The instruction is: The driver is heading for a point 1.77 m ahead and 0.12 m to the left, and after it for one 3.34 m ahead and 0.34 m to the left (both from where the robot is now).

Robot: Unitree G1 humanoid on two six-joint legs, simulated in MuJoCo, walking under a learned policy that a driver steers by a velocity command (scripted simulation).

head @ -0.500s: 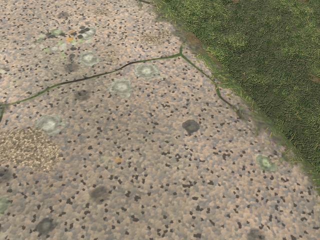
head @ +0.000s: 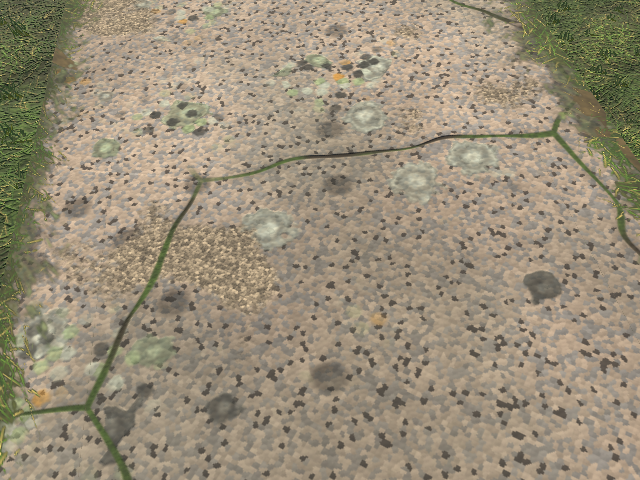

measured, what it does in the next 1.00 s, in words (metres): steps on the spot, turning left: left foot, then right foot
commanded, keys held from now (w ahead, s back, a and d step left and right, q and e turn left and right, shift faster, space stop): q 0.42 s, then no key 0.28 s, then w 0.30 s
